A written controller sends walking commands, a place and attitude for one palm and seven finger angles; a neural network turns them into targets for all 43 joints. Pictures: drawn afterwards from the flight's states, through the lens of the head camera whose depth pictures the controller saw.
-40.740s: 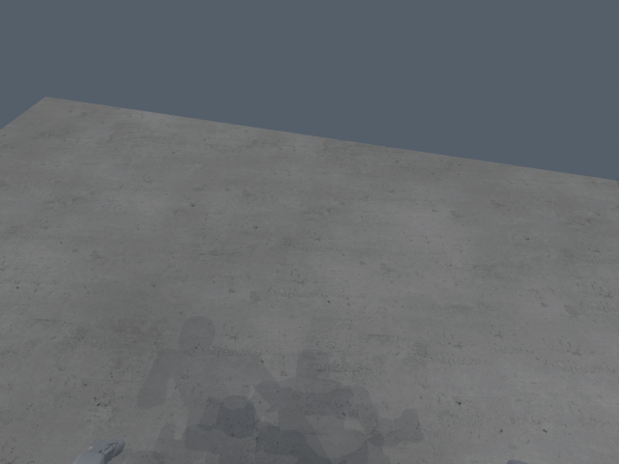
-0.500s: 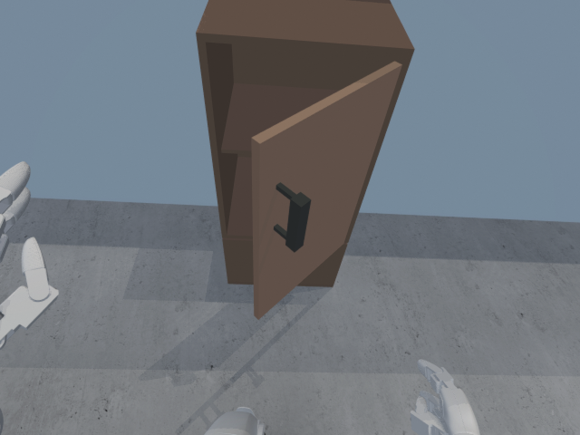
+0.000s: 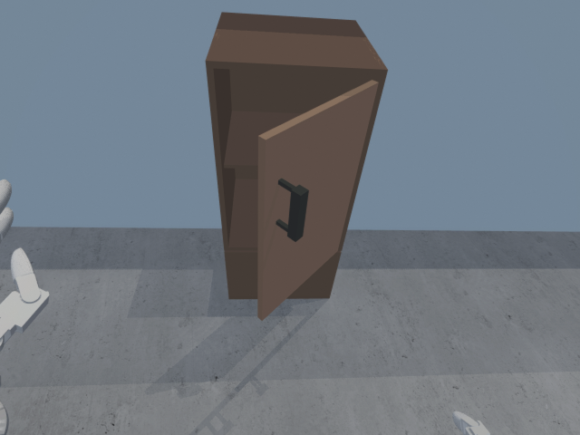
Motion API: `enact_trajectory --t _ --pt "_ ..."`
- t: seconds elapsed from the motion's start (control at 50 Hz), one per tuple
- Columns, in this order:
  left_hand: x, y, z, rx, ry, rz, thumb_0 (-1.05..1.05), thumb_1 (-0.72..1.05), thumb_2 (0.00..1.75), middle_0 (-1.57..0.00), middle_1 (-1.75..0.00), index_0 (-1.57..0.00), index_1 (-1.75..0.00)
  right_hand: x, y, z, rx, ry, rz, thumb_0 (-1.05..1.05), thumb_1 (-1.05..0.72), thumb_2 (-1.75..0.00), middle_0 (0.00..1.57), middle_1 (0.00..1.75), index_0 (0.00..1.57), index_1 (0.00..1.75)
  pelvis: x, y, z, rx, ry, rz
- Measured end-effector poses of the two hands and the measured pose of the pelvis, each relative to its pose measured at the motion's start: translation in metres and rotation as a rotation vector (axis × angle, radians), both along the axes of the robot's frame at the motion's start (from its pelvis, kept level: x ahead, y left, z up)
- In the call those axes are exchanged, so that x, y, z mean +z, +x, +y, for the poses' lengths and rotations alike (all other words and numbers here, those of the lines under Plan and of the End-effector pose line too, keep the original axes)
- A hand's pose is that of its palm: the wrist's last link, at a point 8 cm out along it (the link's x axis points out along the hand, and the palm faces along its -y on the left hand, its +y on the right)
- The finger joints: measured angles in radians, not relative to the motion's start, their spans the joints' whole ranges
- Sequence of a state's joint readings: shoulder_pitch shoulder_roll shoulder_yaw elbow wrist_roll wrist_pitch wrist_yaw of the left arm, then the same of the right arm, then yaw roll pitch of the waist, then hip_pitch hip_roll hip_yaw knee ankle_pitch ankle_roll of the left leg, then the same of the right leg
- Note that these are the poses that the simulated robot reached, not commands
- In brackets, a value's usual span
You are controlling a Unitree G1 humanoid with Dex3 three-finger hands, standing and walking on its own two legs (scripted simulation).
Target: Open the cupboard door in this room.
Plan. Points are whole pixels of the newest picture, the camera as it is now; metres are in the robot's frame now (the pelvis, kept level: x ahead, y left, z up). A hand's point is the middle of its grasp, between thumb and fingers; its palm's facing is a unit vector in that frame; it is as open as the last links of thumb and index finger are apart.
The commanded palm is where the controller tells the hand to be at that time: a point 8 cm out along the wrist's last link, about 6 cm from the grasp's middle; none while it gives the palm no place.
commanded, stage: stop stepping back and stand still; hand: left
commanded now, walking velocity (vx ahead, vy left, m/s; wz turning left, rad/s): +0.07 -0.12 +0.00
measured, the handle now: (289, 209) +0.55 +0.03 -0.01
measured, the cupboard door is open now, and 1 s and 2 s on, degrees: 45 45 45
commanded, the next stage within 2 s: let the arm hang, fingers relaxed in 0.16 s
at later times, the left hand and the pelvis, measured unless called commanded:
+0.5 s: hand out of the picture +0.10 +0.16 -0.14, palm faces +0.07 -0.98 -0.20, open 7.4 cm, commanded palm none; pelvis +0.00 -0.02 +0.00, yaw +4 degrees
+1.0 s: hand out of the picture -0.03 +0.16 -0.15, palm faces +0.08 -0.97 -0.21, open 7.3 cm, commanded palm none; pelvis -0.01 -0.01 +0.02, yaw +2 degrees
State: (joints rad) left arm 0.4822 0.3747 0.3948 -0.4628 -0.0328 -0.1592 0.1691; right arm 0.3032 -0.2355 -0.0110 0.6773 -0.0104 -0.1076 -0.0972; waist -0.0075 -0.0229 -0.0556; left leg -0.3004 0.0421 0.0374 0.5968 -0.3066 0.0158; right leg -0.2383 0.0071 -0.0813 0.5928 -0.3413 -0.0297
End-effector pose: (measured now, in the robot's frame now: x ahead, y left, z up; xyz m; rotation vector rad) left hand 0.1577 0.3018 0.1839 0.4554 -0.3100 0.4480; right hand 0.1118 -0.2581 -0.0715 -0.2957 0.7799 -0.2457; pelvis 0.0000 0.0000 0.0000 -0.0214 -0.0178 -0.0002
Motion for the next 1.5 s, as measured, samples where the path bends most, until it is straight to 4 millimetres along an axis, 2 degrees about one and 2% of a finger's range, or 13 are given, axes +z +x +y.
enact_trajectory --t 0.06,0.18,0.28,0.32,0.4,0.46,0.52,0.58,0.7,0.82,0.92,1.1,1.5 --pt "-0.002 0.004 0.0 -0.014 0.006 0.004 0.02 0.89 0.9 -0.21 -0.3 -0.21 -0.3 0.0 -0.003 0.01 -0.004 0.028 -0.025 0.01 -0.91 -0.9 0.2 0.3 0.2 0.3 0.0 -0.007 0.001 -0.003 0.025 -0.019" --pt "0.019 -0.002 -0.021 -0.082 0.115 0.047 0.02 0.89 0.9 -0.21 -0.3 -0.21 -0.3 0.002 -0.003 0.031 0.035 0.133 -0.047 0.01 -0.9 -0.9 0.21 0.3 0.2 0.3 0.008 -0.009 -0.009 -0.011 0.017 -0.011" --pt "0.012 -0.001 -0.032 -0.068 0.163 0.121 0.01 0.89 0.9 -0.21 -0.3 -0.21 -0.3 -0.016 0.007 0.026 0.069 0.186 -0.019 0.01 -0.9 -0.9 0.21 0.3 0.2 0.3 0.004 -0.006 -0.019 -0.009 0.011 0.003" --pt "-0.031 0.011 -0.027 -0.047 0.078 0.284 0.01 0.9 0.9 -0.2 -0.3 -0.21 -0.3 -0.032 0.009 0.019 0.086 0.208 0.047 0.01 -0.9 -0.9 0.21 0.3 0.2 0.3 0.002 -0.005 -0.02 0.019 0.016 0.019" --pt "-0.165 0.008 -0.034 0.036 -0.238 0.735 0.0 0.9 0.9 -0.2 -0.3 -0.2 -0.3 -0.055 0.002 0.005 0.086 0.198 0.195 0.01 -0.9 -0.9 0.21 0.3 0.2 0.3 -0.003 -0.004 -0.019 0.068 0.028 0.012" --pt "-0.257 -0.031 -0.067 0.035 -0.433 1.077 0.01 0.91 0.9 -0.19 -0.3 -0.2 -0.3 -0.06 -0.012 -0.002 0.063 0.163 0.272 0.01 -0.91 -0.9 0.21 0.3 0.2 0.3 -0.007 -0.004 -0.02 0.076 0.027 -0.009" --pt "-0.31 -0.089 -0.109 0.021 -0.596 1.364 0.01 0.92 0.9 -0.19 -0.3 -0.2 -0.3 -0.055 -0.034 -0.005 0.036 0.137 0.363 0.01 -0.91 -0.9 0.2 0.3 0.2 0.3 -0.002 -0.003 -0.022 0.064 0.031 -0.017" --pt "-0.316 -0.118 -0.102 0.124 -0.661 1.398 -0.06 1.03 0.9 -0.21 -0.3 -0.21 -0.3 -0.052 -0.058 -0.005 0.032 0.121 0.473 0.01 -0.91 -0.9 0.2 0.3 0.2 0.3 0.006 -0.004 -0.027 0.07 0.021 -0.007" --pt "-0.312 -0.171 -0.088 0.193 -0.625 1.586 -0.04 1.0 0.9 -0.2 -0.3 -0.21 -0.3 -0.057 -0.093 0.005 -0.01 0.159 0.593 0.01 -0.91 -0.9 0.2 0.3 0.2 0.3 0.013 -0.003 -0.025 0.06 0.015 -0.005" --pt "-0.304 -0.199 -0.084 0.241 -0.615 1.677 -0.01 0.94 0.9 -0.2 -0.3 -0.2 -0.3 -0.065 -0.118 0.023 -0.027 0.216 0.652 0.0 -0.91 -0.9 0.2 0.3 0.2 0.3 0.016 -0.004 -0.02 0.05 0.019 -0.012" --pt "-0.303 -0.201 -0.09 0.235 -0.625 1.683 0.0 0.92 0.9 -0.2 -0.3 -0.2 -0.3 -0.069 -0.131 0.038 -0.031 0.253 0.68 0.0 -0.91 -0.9 0.2 0.3 0.2 0.3 0.017 -0.005 -0.016 0.044 0.022 -0.017" --pt "-0.311 -0.184 -0.106 0.166 -0.646 1.654 0.01 0.92 0.9 -0.2 -0.3 -0.2 -0.3 -0.068 -0.143 0.053 -0.057 0.274 0.682 0.0 -0.91 -0.9 0.2 0.3 0.2 0.3 0.017 -0.005 -0.011 0.032 0.025 -0.017" --pt "-0.312 -0.183 -0.097 0.169 -0.656 1.658 0.01 0.91 0.9 -0.2 -0.3 -0.2 -0.3 -0.066 -0.142 0.056 -0.073 0.258 0.678 0.0 -0.91 -0.9 0.2 0.3 0.2 0.3 0.017 -0.002 -0.002 0.031 0.026 -0.008"
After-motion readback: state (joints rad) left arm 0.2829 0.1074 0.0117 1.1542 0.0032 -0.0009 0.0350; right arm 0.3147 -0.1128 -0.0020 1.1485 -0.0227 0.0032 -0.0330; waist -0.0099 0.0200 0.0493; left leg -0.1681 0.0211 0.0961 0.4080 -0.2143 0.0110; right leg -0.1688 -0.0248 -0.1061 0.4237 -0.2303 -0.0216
